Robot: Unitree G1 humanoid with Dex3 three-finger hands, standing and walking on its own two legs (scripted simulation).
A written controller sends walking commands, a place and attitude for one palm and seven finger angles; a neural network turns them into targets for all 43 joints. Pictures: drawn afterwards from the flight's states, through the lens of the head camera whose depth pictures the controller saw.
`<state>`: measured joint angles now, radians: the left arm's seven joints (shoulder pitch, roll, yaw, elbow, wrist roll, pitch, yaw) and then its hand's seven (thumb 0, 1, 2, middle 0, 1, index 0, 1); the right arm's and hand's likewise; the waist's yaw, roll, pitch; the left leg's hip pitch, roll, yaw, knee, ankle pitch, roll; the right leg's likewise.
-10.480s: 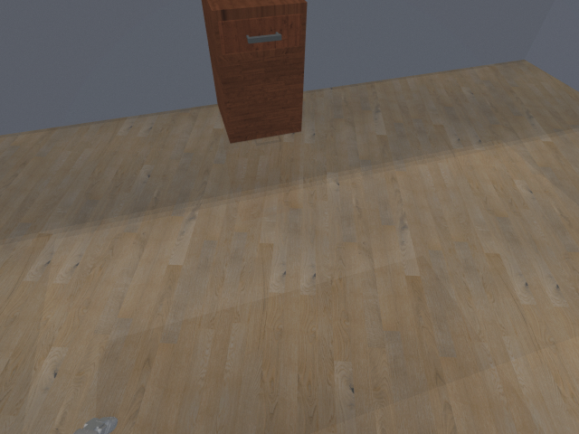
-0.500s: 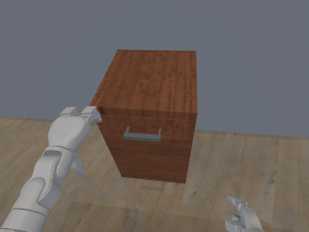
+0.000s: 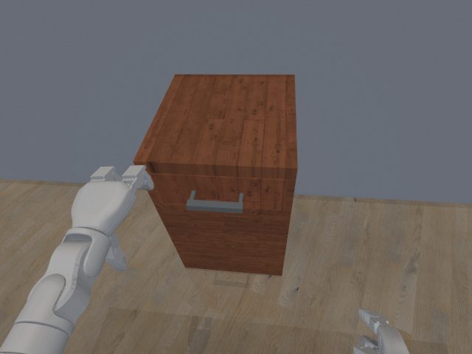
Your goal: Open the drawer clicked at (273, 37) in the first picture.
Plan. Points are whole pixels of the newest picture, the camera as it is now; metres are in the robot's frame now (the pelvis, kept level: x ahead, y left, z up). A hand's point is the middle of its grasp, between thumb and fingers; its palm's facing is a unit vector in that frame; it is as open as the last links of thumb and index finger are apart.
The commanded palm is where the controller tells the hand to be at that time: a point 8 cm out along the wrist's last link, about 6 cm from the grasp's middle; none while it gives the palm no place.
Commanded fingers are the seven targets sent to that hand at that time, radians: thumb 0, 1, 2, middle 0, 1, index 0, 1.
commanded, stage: move the hooked fingers above the handle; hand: left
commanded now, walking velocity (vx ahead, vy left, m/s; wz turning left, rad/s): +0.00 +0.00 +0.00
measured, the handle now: (215, 200) +0.53 +0.14 -0.19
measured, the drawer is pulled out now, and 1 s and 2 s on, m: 0.00 0.00 0.00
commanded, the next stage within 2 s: none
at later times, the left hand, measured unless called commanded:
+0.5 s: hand (164, 212) +0.37 +0.20 +0.00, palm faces -0.06 -0.07 -1.00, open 13.8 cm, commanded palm +0.35 +0.21 +0.05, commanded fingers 0.00 -0.50 0.30 -0.30 -1.20 -0.30 -1.20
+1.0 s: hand (191, 209) +0.42 +0.16 -0.06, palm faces -0.04 -0.04 -1.00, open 13.8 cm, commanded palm +0.40 +0.17 -0.01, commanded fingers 0.00 -0.50 0.30 -0.30 -1.20 -0.30 -1.20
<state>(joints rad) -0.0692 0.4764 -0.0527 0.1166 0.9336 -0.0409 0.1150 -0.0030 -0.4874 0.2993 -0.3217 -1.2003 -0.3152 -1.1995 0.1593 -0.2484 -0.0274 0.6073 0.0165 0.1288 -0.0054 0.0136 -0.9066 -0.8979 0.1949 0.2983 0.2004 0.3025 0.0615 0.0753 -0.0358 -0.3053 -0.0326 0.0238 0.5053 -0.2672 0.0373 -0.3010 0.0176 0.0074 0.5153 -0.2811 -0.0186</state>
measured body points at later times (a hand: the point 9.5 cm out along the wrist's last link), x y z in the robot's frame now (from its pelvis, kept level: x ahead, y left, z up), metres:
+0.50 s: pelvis +0.01 -0.01 -0.02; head +0.06 -0.03 +0.43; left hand +0.37 +0.20 +0.05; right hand +0.12 -0.27 -0.14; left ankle -0.01 +0.10 -0.74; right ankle -0.01 -0.11 -0.74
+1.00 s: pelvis +0.00 -0.01 -0.04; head +0.08 -0.02 +0.40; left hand +0.42 +0.16 -0.01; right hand +0.07 -0.28 -0.18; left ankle -0.01 +0.10 -0.74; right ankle -0.01 -0.11 -0.74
